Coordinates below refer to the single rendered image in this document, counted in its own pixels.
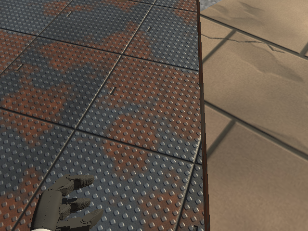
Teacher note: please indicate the robot left hand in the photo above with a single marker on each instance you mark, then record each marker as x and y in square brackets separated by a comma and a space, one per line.
[52, 206]

